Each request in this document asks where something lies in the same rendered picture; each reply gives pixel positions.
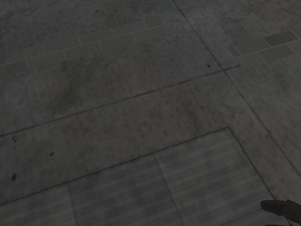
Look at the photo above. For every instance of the robot right hand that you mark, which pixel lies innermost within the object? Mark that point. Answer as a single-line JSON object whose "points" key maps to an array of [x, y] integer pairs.
{"points": [[289, 209]]}

